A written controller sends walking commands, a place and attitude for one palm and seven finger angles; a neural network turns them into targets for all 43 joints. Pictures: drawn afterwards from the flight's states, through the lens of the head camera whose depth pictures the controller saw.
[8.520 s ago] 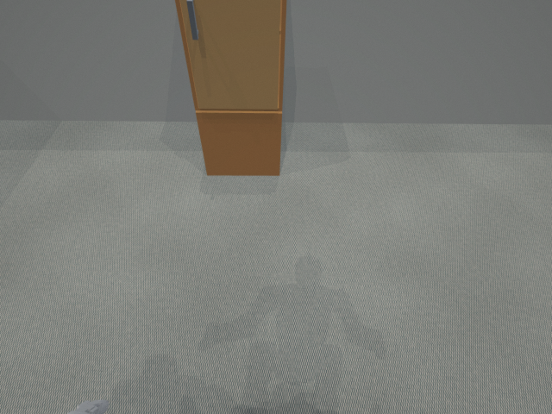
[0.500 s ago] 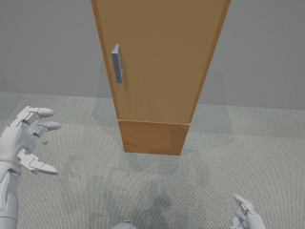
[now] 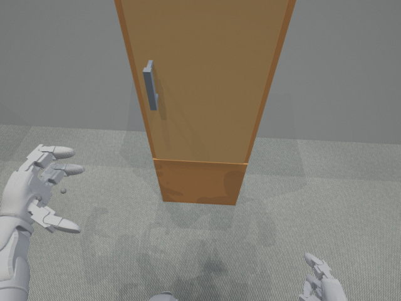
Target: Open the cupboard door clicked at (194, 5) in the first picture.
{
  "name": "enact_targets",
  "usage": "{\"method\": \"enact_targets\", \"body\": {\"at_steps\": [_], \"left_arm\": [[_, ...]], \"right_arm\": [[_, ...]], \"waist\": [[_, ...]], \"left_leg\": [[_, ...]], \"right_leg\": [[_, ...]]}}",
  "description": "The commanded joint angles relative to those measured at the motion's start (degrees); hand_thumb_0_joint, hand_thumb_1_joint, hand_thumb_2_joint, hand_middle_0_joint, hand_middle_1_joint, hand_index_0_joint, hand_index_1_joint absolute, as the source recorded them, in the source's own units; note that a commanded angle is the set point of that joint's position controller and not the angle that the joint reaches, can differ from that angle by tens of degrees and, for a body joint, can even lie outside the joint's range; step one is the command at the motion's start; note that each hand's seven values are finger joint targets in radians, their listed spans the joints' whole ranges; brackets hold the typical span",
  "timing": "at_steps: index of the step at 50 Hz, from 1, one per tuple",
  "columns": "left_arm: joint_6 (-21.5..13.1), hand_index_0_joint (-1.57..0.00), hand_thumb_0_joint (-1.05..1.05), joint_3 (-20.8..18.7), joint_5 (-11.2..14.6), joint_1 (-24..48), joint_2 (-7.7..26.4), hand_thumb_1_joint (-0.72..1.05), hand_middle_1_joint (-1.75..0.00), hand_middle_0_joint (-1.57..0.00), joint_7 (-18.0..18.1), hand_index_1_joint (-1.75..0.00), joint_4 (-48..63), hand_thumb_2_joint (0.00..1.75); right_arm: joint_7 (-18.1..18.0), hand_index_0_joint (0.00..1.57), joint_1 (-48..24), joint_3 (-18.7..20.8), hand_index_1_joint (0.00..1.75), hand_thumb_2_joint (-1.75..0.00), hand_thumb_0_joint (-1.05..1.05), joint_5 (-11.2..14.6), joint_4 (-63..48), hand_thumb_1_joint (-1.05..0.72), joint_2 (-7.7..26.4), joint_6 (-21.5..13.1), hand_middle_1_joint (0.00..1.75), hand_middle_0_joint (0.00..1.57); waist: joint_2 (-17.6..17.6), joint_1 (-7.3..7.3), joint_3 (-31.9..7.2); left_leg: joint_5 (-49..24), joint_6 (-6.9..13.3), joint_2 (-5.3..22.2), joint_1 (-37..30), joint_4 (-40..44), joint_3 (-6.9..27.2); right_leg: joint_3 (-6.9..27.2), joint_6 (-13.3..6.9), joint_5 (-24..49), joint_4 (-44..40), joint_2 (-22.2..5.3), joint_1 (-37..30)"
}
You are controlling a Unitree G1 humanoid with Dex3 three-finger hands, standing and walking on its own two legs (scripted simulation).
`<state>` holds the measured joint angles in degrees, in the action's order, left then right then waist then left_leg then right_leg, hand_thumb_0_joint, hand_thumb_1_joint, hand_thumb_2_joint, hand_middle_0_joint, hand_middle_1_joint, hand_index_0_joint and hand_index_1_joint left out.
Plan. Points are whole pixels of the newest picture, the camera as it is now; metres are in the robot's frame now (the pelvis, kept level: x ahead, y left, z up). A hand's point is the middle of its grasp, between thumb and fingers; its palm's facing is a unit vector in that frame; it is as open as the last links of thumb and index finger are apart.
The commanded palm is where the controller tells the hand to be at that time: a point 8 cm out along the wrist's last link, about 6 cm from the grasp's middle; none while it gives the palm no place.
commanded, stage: move the hooked fingers beside the handle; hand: left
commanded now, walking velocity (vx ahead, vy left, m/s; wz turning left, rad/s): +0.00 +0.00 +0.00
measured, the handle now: (152, 86) +0.62 +0.17 +0.06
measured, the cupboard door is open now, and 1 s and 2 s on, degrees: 0 0 0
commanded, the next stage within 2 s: none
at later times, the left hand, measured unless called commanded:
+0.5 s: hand (86, 154) +0.38 +0.26 +0.07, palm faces +0.01 -1.00 -0.02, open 13.9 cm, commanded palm +0.35 +0.31 +0.07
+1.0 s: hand (105, 127) +0.46 +0.24 +0.07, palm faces +0.01 -1.00 -0.02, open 13.9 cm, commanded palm +0.44 +0.30 +0.06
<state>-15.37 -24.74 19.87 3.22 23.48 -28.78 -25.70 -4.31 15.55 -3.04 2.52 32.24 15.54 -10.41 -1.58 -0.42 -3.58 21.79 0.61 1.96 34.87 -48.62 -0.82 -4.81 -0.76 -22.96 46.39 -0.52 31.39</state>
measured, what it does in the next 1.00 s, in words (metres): stands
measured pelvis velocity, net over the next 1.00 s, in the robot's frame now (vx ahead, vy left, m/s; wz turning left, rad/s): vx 0.00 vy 0.01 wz -0.03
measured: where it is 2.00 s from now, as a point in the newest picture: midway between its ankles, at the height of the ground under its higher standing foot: outside the picture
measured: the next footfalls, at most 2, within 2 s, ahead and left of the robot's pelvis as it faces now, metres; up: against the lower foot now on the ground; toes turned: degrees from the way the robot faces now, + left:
none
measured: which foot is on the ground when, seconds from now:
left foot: down 0.00-1.00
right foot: down 0.00-1.00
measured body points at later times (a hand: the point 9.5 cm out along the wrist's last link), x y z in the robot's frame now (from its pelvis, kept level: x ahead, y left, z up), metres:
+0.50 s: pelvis +0.00 +0.00 -0.01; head +0.06 +0.01 +0.44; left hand +0.37 +0.31 +0.07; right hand +0.10 -0.26 -0.10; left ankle +0.03 +0.11 -0.70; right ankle +0.00 -0.11 -0.70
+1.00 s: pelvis +0.00 +0.01 -0.01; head +0.09 +0.03 +0.43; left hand +0.45 +0.30 +0.07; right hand +0.04 -0.26 -0.12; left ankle +0.03 +0.11 -0.70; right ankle +0.00 -0.11 -0.70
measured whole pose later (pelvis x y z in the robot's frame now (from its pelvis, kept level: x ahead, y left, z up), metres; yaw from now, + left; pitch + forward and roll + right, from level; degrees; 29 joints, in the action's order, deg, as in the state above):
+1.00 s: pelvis +0.00 +0.01 -0.01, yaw -2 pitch +16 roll -2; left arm -20.7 -26.1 9.2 39.5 30.8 -22.5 -60.1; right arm -2.1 20.8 -2.2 1.2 35.1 15.6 -0.7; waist -0.4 -6.6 -5.0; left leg 23.5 1.4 2.8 45.9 -53.6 -1.9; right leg -3.4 -0.1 -23.5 50.5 0.2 42.6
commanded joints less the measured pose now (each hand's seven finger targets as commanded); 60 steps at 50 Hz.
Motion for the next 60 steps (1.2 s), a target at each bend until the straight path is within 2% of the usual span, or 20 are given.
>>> {"method": "enact_targets", "body": {"at_steps": [1,4,5,9,13,18,21,24,26,30,31,35,37,41,42,44,48,51,54,60], "left_arm": [[-4.1,-0.3,0.0,-5.2,1.7,12.0,15.1,-0.5,-1.2,-0.3,0.0,-1.2,11.7,0.3],[-4.1,-0.3,0.0,-2.9,1.1,21.9,14.9,-0.5,-1.2,-0.3,0.2,-1.2,8.8,0.3],[-4.3,-0.3,0.0,-2.7,0.8,24.3,15.1,-0.5,-1.2,-0.3,0.2,-1.2,8.4,0.3],[-4.7,-0.3,0.0,-0.5,-0.9,29.9,15.0,-0.5,-1.2,-0.3,0.3,-1.2,6.3,0.3],[-4.1,-0.3,0.0,-2.5,-1.7,30.0,16.9,-0.5,-1.2,-0.3,1.3,-1.2,0.4,0.3],[-4.2,-0.3,0.0,-3.3,-3.2,33.2,18.6,-0.5,-1.2,-0.3,2.9,-1.2,-2.9,0.3],[-5.0,-0.3,0.0,-5.2,-3.4,33.6,20.4,-0.5,-1.2,-0.3,3.2,-1.2,-5.1,0.3],[-5.3,-0.3,0.0,-3.5,-3.7,37.8,19.4,-0.5,-1.2,-0.3,2.9,-1.2,-8.3,0.3],[-5.9,-0.3,0.0,-4.7,-4.4,40.0,21.5,-0.5,-1.2,-0.3,2.8,-1.2,-10.3,0.3],[-7.5,-0.3,0.0,-3.2,-5.2,47.3,21.5,-0.5,-1.2,-0.3,2.7,-1.2,-10.7,0.3],[-7.7,-0.3,0.0,-3.5,-5.5,46.0,21.5,-0.5,-1.2,-0.3,2.8,-1.2,-11.5,0.3],[-7.6,-0.3,0.0,-2.0,-5.8,48.2,20.0,-0.5,-1.2,-0.3,3.3,-1.2,-14.8,0.3],[-7.2,-0.3,0.0,-2.9,-6.9,49.8,21.8,-0.5,-1.2,-0.3,4.2,-1.2,-17.4,0.3],[-8.1,-0.3,0.0,-4.4,-8.0,52.8,23.7,-0.5,-1.2,-0.3,5.6,-1.2,-18.0,0.3],[-8.6,-0.3,0.0,-3.2,-8.4,54.0,22.8,-0.5,-1.2,-0.3,5.8,-1.2,-18.1,0.3],[-9.1,-0.3,0.0,-4.8,-8.6,54.2,24.5,-0.5,-1.2,-0.3,6.4,-1.2,-20.0,0.3],[-9.5,-0.3,0.0,-3.1,-9.7,58.9,23.6,-0.5,-1.2,-0.3,6.6,-1.2,-23.3,0.3],[-9.7,-0.3,0.0,-4.1,-10.2,61.1,25.8,-0.5,-1.2,-0.3,6.6,-1.2,-25.3,0.3],[-9.2,-0.3,0.0,-4.5,-10.7,64.4,27.8,-0.5,-1.2,-0.3,6.6,-1.2,-28.7,0.3],[-9.7,-0.3,0.0,-3.6,-11.9,69.8,28.8,-0.5,-1.2,-0.3,6.3,-1.2,-30.4,0.3]], "right_arm": [[-1.0,0.2,-1.6,3.7,0.3,-0.9,0.0,-0.1,-7.7,-0.9,8.5,-3.2,0.3,0.2],[-1.6,0.2,-1.3,3.4,0.3,-0.9,0.0,-0.1,-6.4,-0.9,8.9,-2.9,0.3,0.2],[-1.8,0.2,-1.4,3.5,0.3,-0.9,0.0,0.1,-6.0,-0.9,8.8,-3.0,0.3,0.2],[-2.0,0.2,-0.1,3.6,0.3,-0.9,0.0,-0.1,-5.1,-0.9,8.9,-3.0,0.3,0.2],[-1.7,0.2,0.7,3.7,0.3,-0.9,0.0,-0.1,-4.8,-0.9,9.1,-2.0,0.3,0.2],[-0.8,0.2,2.1,3.8,0.3,-0.9,0.0,-0.3,-5.1,-0.9,9.1,-0.4,0.3,0.2],[-0.4,0.2,3.5,4.1,0.3,-0.9,0.0,-0.5,-5.2,-0.9,9.4,0.6,0.3,0.2],[-0.3,0.2,4.5,4.1,0.3,-0.9,0.0,-0.5,-4.8,-0.9,9.6,1.7,0.3,0.2],[-0.3,0.2,5.2,4.4,0.3,-0.9,0.0,-0.5,-4.2,-0.9,9.9,2.2,0.3,0.2],[-0.2,0.2,7.0,4.8,0.3,-0.9,0.0,-0.7,-3.0,-0.9,10.1,3.1,0.3,0.2],[-0.1,0.2,7.5,4.9,0.3,-0.9,0.0,-0.8,-2.9,-0.9,10.2,3.4,0.3,0.2],[0.3,0.2,8.4,4.9,0.3,-0.9,0.0,-0.8,-2.1,-0.9,10.2,4.5,0.3,0.2],[0.4,0.2,9.0,5.0,0.3,-0.9,0.0,-0.9,-1.7,-0.9,10.5,5.3,0.3,0.2],[0.8,0.2,10.1,5.1,0.3,-0.9,0.0,-1.3,-1.9,-0.9,10.4,6.5,0.3,0.2],[0.9,0.2,10.1,5.0,0.3,-0.9,0.0,-1.3,-1.8,-0.9,10.3,6.7,0.3,0.2],[1.0,0.2,10.8,5.2,0.3,-0.9,0.0,-1.5,-1.6,-0.9,10.5,7.5,0.3,0.2],[1.3,0.2,11.3,5.0,0.3,-0.9,0.0,-1.6,-1.0,-0.9,10.5,8.5,0.3,0.2],[1.2,0.2,12.1,4.9,0.3,-0.9,0.0,-1.7,-0.7,-0.9,10.8,9.4,0.3,0.2],[1.0,0.2,12.7,4.5,0.3,-0.9,0.0,-1.8,-0.2,-0.9,11.1,10.1,0.3,0.2],[1.2,0.2,14.4,4.4,0.3,-0.9,0.0,-2.2,0.4,-0.9,11.3,11.0,0.3,0.2]], "waist": [[-2.4,0.21,-13.6],[-1.5,-1.83,-10.5],[-3.5,-1.99,-11.1],[-4.4,-2.34,-14.9],[-1.8,-1.53,-15.9],[-4.4,-1.11,-17.4],[-2.6,-1.07,-19.0],[-1.6,-2.56,-17.0],[-3.4,-2.56,-17.9],[-4.9,-3.85,-21.4],[-5.3,-3.29,-22.6],[-4.5,-4.31,-21.7],[-4.1,-4.41,-20.7],[-5.1,-4.16,-23.8],[-6.4,-4.64,-23.8],[-3.5,-4.73,-24.1],[-6.0,-5.97,-23.1],[-5.2,-6.35,-24.4],[-4.4,-7.35,-22.5],[-6.7,-8.8,-26.4]], "left_leg": [[-10.7,0.8,-2.1,-9.0,7.0,1.7],[-6.9,0.9,-1.9,-7.1,6.6,2.0],[-6.2,0.8,-1.9,-7.9,6.7,2.1],[-8.0,0.9,-1.8,-9.9,6.1,2.5],[-9.0,0.8,-1.8,-8.3,6.2,2.5],[-11.0,0.6,-1.8,-7.6,5.8,2.1],[-13.7,0.7,-1.7,-6.6,5.0,1.6],[-11.9,1.0,-1.6,-5.1,4.6,1.5],[-11.4,0.9,-1.5,-4.9,4.5,1.4],[-13.9,0.9,-1.2,-7.7,3.5,2.1],[-15.1,0.8,-1.1,-8.4,3.4,2.3],[-16.5,0.9,-0.8,-8.5,3.0,2.5],[-15.3,0.8,-0.7,-7.1,3.1,2.7],[-18.1,0.8,-0.6,-8.2,2.3,2.6],[-18.7,0.7,-0.5,-9.2,2.1,2.7],[-18.5,0.9,-0.3,-7.9,1.6,2.8],[-16.4,0.8,-0.3,-7.9,1.4,2.8],[-17.4,0.9,-0.2,-7.2,0.6,2.8],[-15.3,1.2,-0.2,-4.1,0.0,2.6],[-16.8,1.2,0.0,-5.2,-1.5,3.1]], "right_leg": [[2.9,-0.4,11.4,-6.6,2.1,-4.5],[3.4,-0.3,7.3,-7.0,2.1,-1.3],[3.6,-0.4,6.4,-7.1,2.0,-0.6],[3.4,-0.6,8.3,-6.1,2.0,-0.6],[3.1,-0.4,9.7,-5.6,1.8,-1.6],[3.1,-0.6,12.0,-4.5,1.9,-2.0],[3.5,-0.4,15.6,-3.8,2.2,-3.8],[3.5,-0.3,13.9,-3.8,2.5,-1.7],[3.8,-0.3,13.3,-3.8,2.3,-1.3],[3.3,-0.5,14.7,-2.7,2.6,0.7],[3.1,-0.6,15.1,-2.4,2.7,0.7],[2.8,-0.5,15.9,-2.2,2.8,2.7],[2.6,-0.4,14.6,-2.1,2.7,3.6],[2.7,-0.4,16.5,-1.3,2.8,3.2],[2.7,-0.5,16.5,-1.2,2.8,4.1],[2.7,-0.5,16.5,-0.9,3.2,3.8],[2.7,-0.3,14.5,-1.1,3.1,6.5],[2.9,-0.3,15.6,-0.6,3.2,6.3],[3.3,-0.2,15.0,-0.6,3.2,6.6],[3.4,0.0,15.2,0.3,3.4,8.6]]}}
